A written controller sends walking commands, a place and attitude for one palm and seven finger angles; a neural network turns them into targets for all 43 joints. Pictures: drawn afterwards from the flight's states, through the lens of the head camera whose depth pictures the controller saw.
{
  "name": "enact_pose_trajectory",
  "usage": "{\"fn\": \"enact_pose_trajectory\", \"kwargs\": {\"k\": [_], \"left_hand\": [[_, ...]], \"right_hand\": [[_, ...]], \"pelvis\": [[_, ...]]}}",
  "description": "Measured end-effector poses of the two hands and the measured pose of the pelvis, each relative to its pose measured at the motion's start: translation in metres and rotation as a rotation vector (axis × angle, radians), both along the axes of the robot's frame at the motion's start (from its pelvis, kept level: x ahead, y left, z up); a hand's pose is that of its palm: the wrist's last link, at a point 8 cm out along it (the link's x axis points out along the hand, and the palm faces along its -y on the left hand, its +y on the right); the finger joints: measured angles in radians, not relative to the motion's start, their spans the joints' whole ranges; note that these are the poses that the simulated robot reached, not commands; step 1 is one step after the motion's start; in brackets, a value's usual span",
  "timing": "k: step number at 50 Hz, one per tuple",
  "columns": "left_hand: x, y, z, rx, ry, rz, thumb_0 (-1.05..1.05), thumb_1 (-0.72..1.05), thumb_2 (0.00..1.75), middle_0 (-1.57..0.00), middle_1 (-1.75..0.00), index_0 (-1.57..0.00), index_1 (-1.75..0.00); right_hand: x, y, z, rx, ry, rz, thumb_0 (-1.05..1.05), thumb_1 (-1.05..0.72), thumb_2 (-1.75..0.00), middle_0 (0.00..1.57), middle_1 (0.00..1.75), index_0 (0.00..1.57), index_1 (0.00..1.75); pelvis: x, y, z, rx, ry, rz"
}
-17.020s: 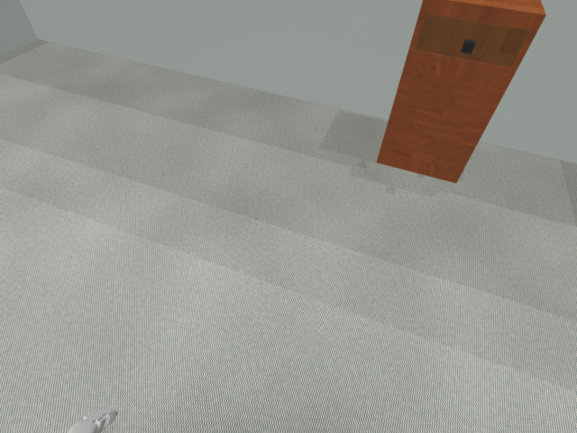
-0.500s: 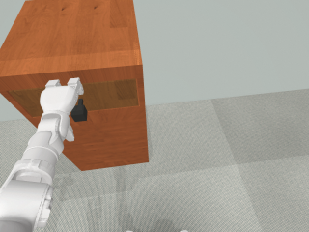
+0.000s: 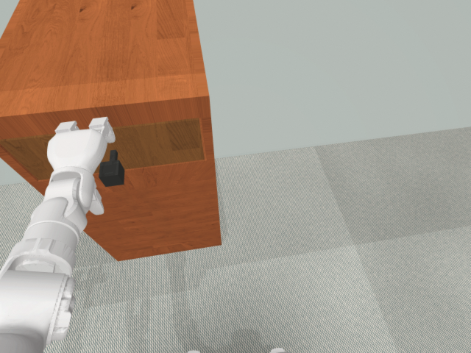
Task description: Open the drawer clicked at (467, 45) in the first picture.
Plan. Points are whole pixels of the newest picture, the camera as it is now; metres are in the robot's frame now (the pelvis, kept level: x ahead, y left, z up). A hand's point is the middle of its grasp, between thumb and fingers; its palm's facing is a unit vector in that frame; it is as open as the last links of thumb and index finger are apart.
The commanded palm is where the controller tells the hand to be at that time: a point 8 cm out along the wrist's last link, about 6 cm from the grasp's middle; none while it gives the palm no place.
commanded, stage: move the hooked fingers above the handle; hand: left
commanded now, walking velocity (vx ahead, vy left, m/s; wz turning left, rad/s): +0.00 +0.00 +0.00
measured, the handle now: (112, 166) +0.49 +0.25 -0.04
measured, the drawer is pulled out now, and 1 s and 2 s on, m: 0.00 0.00 0.00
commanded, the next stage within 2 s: lower the fingers behind the handle in 0.22 s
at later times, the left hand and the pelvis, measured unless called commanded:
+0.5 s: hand (94, 170) +0.45 +0.26 +0.01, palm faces -0.08 -0.02 -1.00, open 13.9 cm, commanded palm +0.43 +0.25 +0.07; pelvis +0.00 +0.01 +0.00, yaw +0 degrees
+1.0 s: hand (98, 180) +0.44 +0.27 -0.02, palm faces -0.10 -0.04 -0.99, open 13.9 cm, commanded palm +0.43 +0.26 +0.04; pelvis +0.00 +0.00 -0.01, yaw +0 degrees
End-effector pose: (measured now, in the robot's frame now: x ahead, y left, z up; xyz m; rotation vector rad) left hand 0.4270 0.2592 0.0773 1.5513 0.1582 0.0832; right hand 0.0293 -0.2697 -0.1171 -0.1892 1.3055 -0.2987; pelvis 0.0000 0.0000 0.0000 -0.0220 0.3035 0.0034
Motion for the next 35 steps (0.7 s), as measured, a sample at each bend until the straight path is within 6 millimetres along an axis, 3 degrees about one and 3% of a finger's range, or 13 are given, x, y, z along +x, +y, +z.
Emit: {"fn": "enact_pose_trajectory", "kwargs": {"k": [17,35], "left_hand": [[-0.001,0.0,0.001,-0.012,0.005,-0.023,0.0,-0.49,0.3,-0.32,-1.2,-0.32,-1.2],[0.008,-0.005,-0.026,-0.023,0.008,-0.037,0.0,-0.49,0.3,-0.32,-1.2,-0.32,-1.2]], "right_hand": [[0.019,0.007,0.003,-0.001,-0.036,0.025,0.0,-0.9,-0.9,0.2,0.3,0.2,0.3],[-0.003,0.003,-0.007,-0.009,0.05,0.005,0.0,-0.9,-0.9,0.2,0.3,0.2,0.3]], "pelvis": [[0.004,0.004,0.001,-0.004,-0.01,0.008],[0.006,0.003,-0.008,-0.007,0.044,0.0]]}}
